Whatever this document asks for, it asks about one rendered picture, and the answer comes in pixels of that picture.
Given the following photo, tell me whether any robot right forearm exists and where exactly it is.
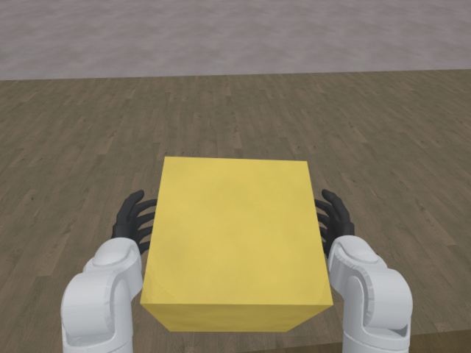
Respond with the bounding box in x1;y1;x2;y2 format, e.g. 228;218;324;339
327;235;413;353

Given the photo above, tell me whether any right robot hand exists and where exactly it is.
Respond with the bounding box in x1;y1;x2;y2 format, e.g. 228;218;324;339
314;189;355;259

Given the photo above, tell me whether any left robot hand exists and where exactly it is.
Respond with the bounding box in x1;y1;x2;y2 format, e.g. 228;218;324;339
111;190;157;255

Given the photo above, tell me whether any robot left forearm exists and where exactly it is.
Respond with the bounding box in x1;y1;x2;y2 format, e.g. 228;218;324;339
60;238;144;353

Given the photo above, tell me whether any carton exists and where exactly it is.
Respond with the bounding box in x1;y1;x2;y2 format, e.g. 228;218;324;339
140;157;333;332

